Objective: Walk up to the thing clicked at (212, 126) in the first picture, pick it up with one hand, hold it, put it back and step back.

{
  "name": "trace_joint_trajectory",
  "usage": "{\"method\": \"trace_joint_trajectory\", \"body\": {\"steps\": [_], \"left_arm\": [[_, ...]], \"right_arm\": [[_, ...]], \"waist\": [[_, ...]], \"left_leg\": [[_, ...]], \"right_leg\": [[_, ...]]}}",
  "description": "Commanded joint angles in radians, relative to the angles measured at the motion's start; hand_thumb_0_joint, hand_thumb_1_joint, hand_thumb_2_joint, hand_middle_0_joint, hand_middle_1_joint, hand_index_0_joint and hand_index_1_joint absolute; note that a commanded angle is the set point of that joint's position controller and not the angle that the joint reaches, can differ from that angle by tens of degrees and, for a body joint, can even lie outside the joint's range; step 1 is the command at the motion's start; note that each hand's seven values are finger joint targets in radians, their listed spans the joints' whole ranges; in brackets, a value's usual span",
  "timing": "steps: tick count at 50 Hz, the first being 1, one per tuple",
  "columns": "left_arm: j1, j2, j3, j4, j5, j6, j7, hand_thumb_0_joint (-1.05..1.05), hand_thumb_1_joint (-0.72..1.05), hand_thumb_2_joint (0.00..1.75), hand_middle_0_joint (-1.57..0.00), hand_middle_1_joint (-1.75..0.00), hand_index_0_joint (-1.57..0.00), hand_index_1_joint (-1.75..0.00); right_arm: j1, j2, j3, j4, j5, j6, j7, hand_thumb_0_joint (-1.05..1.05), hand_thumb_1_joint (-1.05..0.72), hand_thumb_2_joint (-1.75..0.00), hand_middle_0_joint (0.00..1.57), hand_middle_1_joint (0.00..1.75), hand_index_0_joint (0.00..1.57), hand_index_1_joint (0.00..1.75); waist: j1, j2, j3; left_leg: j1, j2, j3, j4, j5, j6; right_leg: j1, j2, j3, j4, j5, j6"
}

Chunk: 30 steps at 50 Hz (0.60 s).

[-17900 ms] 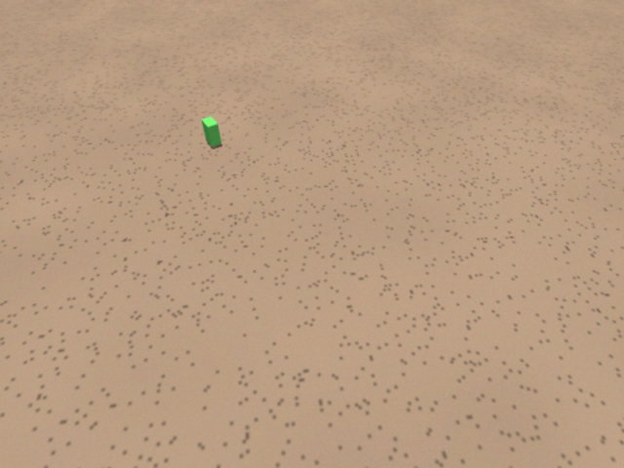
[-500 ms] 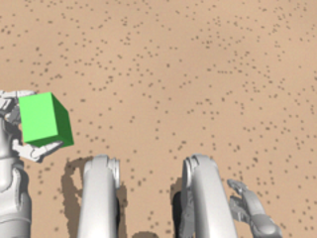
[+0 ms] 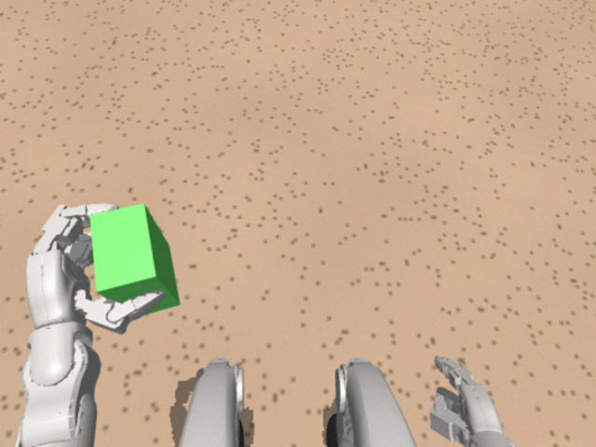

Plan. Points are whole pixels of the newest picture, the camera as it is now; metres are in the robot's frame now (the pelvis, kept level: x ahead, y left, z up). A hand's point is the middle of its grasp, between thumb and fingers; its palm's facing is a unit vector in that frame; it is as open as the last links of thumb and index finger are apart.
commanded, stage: hold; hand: left
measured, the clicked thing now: (139, 264) +0.36 +0.20 +0.01
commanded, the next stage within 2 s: crouch in 1.54 s
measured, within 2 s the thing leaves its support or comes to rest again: neither
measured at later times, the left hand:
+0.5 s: hand (107, 209) +0.37 +0.20 +0.12, palm faces +0.27 -0.96 -0.07, open 12.4 cm
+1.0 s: hand (114, 175) +0.38 +0.17 +0.16, palm faces +0.27 -0.96 -0.04, open 12.4 cm
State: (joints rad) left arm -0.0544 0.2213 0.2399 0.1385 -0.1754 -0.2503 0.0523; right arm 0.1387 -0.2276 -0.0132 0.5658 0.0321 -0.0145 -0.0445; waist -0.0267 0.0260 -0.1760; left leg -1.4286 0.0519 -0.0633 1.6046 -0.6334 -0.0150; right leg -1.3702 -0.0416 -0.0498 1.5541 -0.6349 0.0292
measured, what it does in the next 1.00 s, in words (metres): rises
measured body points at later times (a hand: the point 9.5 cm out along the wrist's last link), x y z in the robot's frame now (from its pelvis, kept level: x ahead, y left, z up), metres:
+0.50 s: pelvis +0.03 +0.00 +0.09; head +0.12 +0.02 +0.53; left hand +0.35 +0.25 +0.13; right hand +0.18 -0.24 -0.02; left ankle +0.05 +0.12 -0.55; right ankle +0.05 -0.14 -0.55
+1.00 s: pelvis +0.04 -0.01 +0.13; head +0.11 +0.00 +0.58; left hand +0.36 +0.22 +0.17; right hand +0.18 -0.25 +0.02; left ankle +0.05 +0.12 -0.55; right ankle +0.05 -0.14 -0.55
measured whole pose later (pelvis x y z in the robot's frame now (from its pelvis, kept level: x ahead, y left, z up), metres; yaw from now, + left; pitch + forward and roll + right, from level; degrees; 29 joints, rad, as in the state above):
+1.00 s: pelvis +0.04 -0.01 +0.13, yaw +1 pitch +11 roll -1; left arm -0.13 0.14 0.15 0.39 -0.09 -0.33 0.13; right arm 0.21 -0.21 -0.01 0.64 -0.03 0.01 -0.05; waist -0.02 0.01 -0.07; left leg -0.73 0.05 -0.02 1.00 -0.47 -0.03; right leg -0.69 -0.04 -0.05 0.97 -0.47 0.02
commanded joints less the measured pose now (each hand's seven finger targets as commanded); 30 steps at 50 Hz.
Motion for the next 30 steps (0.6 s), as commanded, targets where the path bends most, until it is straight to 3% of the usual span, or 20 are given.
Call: {"method": "trace_joint_trajectory", "body": {"steps": [1, 5, 7, 8, 16, 20, 22, 23, 26, 28, 30], "left_arm": [[-0.188, 0.129, 0.033, -0.191, 0.018, -0.096, 0.013, 0.0, -0.15, 1.19, -1.24, -1.45, -1.28, -1.44], [-0.212, 0.116, 0.018, -0.203, 0.025, -0.105, 0.018, 0.0, -0.16, 1.16, -1.22, -1.42, -1.26, -1.4], [-0.196, 0.097, 0.002, -0.185, 0.027, -0.108, 0.021, 0.0, -0.17, 1.15, -1.22, -1.41, -1.26, -1.4], [-0.196, 0.099, 0.005, -0.153, 0.037, -0.106, 0.027, 0.0, -0.18, 1.15, -1.22, -1.41, -1.26, -1.4], [-0.242, 0.079, -0.012, -0.117, 0.056, -0.132, 0.055, 0.0, -0.21, 1.12, -1.18, -1.36, -1.21, -1.35], [-0.255, 0.068, -0.046, -0.084, 0.08, -0.134, 0.062, 0.0, -0.19, 1.1, -1.16, -1.33, -1.18, -1.33], [-0.29, 0.072, -0.038, -0.103, 0.077, -0.137, 0.067, 0.0, -0.18, 1.11, -1.16, -1.33, -1.18, -1.33], [-0.282, 0.054, -0.052, -0.088, 0.076, -0.136, 0.066, 0.0, -0.2, 1.11, -1.16, -1.33, -1.19, -1.33], [-0.291, 0.066, -0.032, -0.069, 0.073, -0.144, 0.071, 0.0, -0.17, 1.13, -1.16, -1.35, -1.18, -1.34], [-0.288, 0.052, -0.042, -0.042, 0.078, -0.145, 0.076, 0.0, -0.18, 1.14, -1.17, -1.36, -1.19, -1.36], [-0.305, 0.05, -0.041, -0.05, 0.071, -0.152, 0.078, 0.0, -0.22, 1.13, -1.16, -1.35, -1.18, -1.35]], "right_arm": [[0.038, -0.14, -0.064, -0.1, -0.008, -0.049, -0.014, 0.0, -0.9, -0.89, 0.2, 0.3, 0.2, 0.3], [0.068, -0.134, -0.06, -0.088, -0.015, -0.055, -0.012, 0.0, -0.9, -0.89, 0.2, 0.3, 0.2, 0.3], [0.064, -0.13, -0.057, -0.086, -0.02, -0.059, -0.01, 0.0, -0.91, -0.89, 0.2, 0.3, 0.2, 0.3], [0.08, -0.13, -0.06, -0.084, -0.022, -0.058, -0.011, 0.0, -0.91, -0.89, 0.2, 0.3, 0.2, 0.3], [0.087, -0.114, -0.049, -0.067, -0.038, -0.057, -0.012, 0.0, -0.91, -0.89, 0.2, 0.3, 0.2, 0.3], [0.083, -0.116, -0.051, -0.063, -0.044, -0.051, -0.012, 0.0, -0.91, -0.9, 0.2, 0.3, 0.2, 0.3], [0.1, -0.116, -0.052, -0.054, -0.048, -0.048, -0.013, 0.0, -0.91, -0.9, 0.2, 0.3, 0.2, 0.3], [0.094, -0.11, -0.047, -0.055, -0.048, -0.048, -0.011, 0.0, -0.91, -0.9, 0.2, 0.3, 0.2, 0.3], [0.097, -0.112, -0.05, -0.053, -0.051, -0.045, -0.013, 0.0, -0.9, -0.89, 0.2, 0.3, 0.2, 0.3], [0.085, -0.11, -0.047, -0.054, -0.053, -0.043, -0.011, 0.0, -0.9, -0.9, 0.2, 0.3, 0.2, 0.3], [0.087, -0.102, -0.042, -0.054, -0.052, -0.04, -0.013, 0.0, -0.91, -0.9, 0.2, 0.3, 0.2, 0.3]], "waist": [[-0.011, 0.047, -0.358], [-0.005, 0.057, -0.398], [0.006, 0.065, -0.37], [-0.008, 0.052, -0.375], [-0.004, 0.029, -0.331], [-0.001, 0.031, -0.293], [-0.007, 0.042, -0.316], [-0.005, 0.037, -0.304], [-0.005, 0.02, -0.284], [0.0, 0.016, -0.249], [0.0, 0.007, -0.262]], "left_leg": [[0.427, -0.025, -0.014, -0.329, 0.182, 0.024], [0.536, -0.025, -0.004, -0.382, 0.292, 0.019], [0.577, -0.024, -0.005, -0.414, 0.307, 0.015], [0.601, -0.021, -0.005, -0.426, 0.342, 0.015], [0.679, -0.027, 0.007, -0.524, 0.351, 0.016], [0.722, -0.03, 0.021, -0.569, 0.359, 0.014], [0.76, -0.027, 0.018, -0.586, 0.404, 0.01], [0.765, -0.03, 0.019, -0.594, 0.403, 0.011], [0.781, -0.029, 0.018, -0.625, 0.397, 0.01], [0.79, -0.029, 0.018, -0.652, 0.37, 0.01], [0.802, -0.033, 0.03, -0.651, 0.414, 0.011]], "right_leg": [[0.278, 0.039, -0.002, -0.28, 0.209, -0.046], [0.38, 0.038, -0.005, -0.336, 0.306, -0.046], [0.405, 0.038, -0.008, -0.363, 0.314, -0.046], [0.432, 0.039, -0.01, -0.378, 0.347, -0.046], [0.559, 0.041, -0.012, -0.481, 0.371, -0.043], [0.597, 0.039, -0.009, -0.532, 0.385, -0.041], [0.626, 0.042, -0.013, -0.543, 0.424, -0.043], [0.641, 0.043, -0.013, -0.553, 0.424, -0.041], [0.66, 0.045, -0.018, -0.578, 0.418, -0.041], [0.67, 0.045, -0.019, -0.599, 0.393, -0.041], [0.717, 0.043, -0.01, -0.616, 0.445, -0.035]]}}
